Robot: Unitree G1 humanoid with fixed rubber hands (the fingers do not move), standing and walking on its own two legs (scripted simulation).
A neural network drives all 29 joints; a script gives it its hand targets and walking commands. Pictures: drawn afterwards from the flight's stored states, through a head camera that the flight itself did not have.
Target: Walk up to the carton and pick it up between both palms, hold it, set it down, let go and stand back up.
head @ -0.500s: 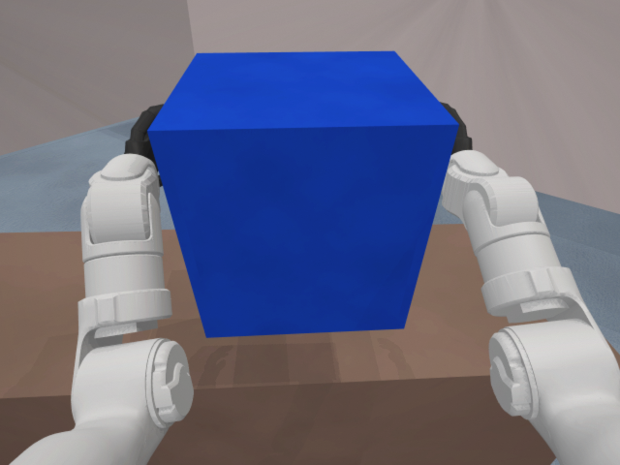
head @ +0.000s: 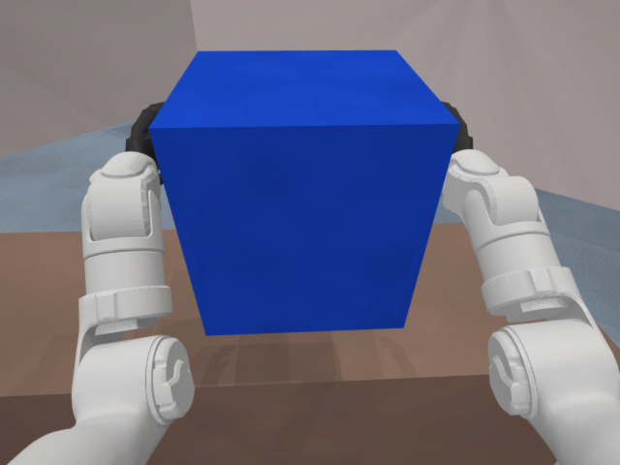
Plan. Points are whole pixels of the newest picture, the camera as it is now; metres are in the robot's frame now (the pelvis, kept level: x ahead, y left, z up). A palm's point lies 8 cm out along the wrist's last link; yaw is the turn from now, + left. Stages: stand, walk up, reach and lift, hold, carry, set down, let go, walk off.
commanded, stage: hold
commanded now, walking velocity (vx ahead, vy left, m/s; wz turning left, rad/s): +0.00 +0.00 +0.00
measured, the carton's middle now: (302, 191) +0.41 +0.00 +0.23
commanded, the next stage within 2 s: set down in 0.82 s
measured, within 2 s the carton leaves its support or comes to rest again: neither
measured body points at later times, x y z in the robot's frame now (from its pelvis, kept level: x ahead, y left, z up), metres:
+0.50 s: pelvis +0.00 +0.00 +0.00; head -0.08 +0.02 +0.44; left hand +0.38 +0.18 +0.29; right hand +0.38 -0.18 +0.29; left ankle +0.02 +0.12 -0.75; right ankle +0.01 -0.10 -0.75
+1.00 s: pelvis +0.00 +0.00 +0.00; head -0.09 +0.02 +0.44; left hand +0.39 +0.19 +0.31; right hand +0.38 -0.18 +0.31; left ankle +0.02 +0.12 -0.75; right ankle +0.01 -0.10 -0.75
